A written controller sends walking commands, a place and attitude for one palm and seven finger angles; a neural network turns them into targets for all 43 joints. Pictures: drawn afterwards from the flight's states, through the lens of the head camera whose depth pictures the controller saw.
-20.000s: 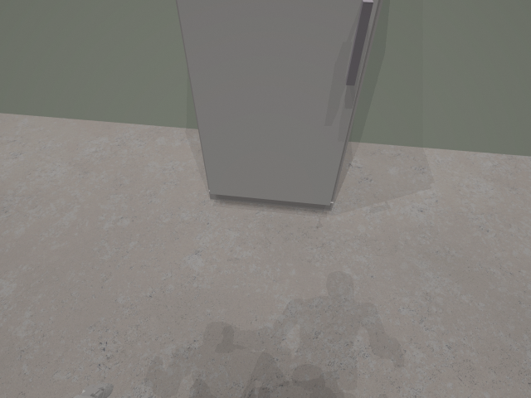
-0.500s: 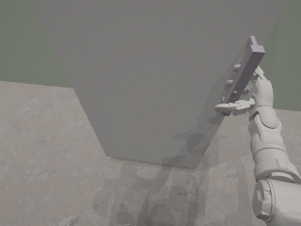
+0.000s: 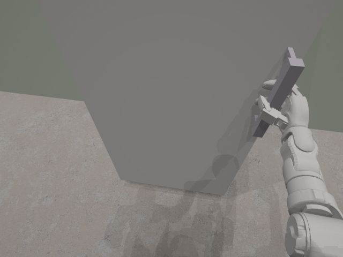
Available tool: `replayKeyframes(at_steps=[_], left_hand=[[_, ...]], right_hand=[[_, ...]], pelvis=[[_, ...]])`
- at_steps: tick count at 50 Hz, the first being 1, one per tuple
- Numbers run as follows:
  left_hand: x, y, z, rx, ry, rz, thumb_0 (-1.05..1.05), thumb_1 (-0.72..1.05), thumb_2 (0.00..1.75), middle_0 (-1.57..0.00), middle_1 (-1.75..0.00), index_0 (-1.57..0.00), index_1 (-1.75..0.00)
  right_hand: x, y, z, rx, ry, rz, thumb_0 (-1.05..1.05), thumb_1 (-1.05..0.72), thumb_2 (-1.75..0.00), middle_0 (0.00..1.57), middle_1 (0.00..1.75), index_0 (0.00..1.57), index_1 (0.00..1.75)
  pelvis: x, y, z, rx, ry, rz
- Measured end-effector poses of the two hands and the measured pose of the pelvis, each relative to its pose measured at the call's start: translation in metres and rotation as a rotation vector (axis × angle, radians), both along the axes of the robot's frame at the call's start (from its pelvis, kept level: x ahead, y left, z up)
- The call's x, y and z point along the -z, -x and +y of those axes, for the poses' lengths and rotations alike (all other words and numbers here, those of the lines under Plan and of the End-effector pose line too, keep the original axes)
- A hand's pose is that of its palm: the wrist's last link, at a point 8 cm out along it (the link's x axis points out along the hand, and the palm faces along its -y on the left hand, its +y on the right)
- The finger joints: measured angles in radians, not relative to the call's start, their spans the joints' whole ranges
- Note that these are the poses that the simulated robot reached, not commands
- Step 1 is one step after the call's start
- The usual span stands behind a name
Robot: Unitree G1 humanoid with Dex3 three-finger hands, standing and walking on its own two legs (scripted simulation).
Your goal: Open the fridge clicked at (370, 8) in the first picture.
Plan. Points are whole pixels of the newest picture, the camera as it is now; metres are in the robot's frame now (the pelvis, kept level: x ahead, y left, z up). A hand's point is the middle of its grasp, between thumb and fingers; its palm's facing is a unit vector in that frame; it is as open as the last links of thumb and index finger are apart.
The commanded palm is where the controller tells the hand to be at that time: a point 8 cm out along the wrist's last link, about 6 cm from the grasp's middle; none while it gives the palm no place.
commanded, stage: grip the handle and tug to test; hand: right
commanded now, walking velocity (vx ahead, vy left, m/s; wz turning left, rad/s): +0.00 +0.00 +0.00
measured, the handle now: (271, 97) +0.49 -0.18 +0.11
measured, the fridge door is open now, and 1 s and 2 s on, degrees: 0 0 0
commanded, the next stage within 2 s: pull the door a little, standing still in 0.76 s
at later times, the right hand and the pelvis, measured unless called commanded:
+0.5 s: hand (264, 110) +0.44 -0.15 +0.12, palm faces +0.07 +1.00 +0.00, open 5.9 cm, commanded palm +0.39 -0.19 +0.12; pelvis +0.01 +0.01 +0.00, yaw +0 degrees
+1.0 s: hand (265, 111) +0.44 -0.15 +0.12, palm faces +0.03 +1.00 +0.00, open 6.1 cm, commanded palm +0.40 -0.20 +0.12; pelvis +0.07 +0.00 +0.01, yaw +2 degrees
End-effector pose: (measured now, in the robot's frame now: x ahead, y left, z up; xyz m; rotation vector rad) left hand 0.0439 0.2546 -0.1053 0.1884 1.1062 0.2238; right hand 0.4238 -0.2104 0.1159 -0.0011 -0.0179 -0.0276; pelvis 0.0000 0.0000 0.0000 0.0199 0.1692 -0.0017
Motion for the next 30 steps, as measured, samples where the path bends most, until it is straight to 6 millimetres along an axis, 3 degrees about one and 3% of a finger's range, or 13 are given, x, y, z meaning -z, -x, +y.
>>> replayKeyframes(at_steps=[12,30], left_hand=[[-0.003,-0.028,0.001,0.034,0.005,-0.063,0.01,0.90,0.89,-0.20,-0.30,-0.20,-0.30],[-0.005,-0.035,0.007,-0.003,0.023,-0.078,0.01,0.90,0.89,-0.20,-0.30,-0.20,-0.30]], right_hand=[[0.000,0.003,0.004,0.033,-0.004,0.007,0.01,-0.68,-0.82,0.36,1.39,0.37,1.39],[-0.001,0.005,0.005,0.040,0.003,0.007,0.01,-0.71,-0.79,0.33,1.40,0.31,1.40]], pelvis=[[-0.001,-0.002,0.003,0.007,0.003,-0.009],[-0.004,-0.018,0.007,-0.018,0.008,-0.013]])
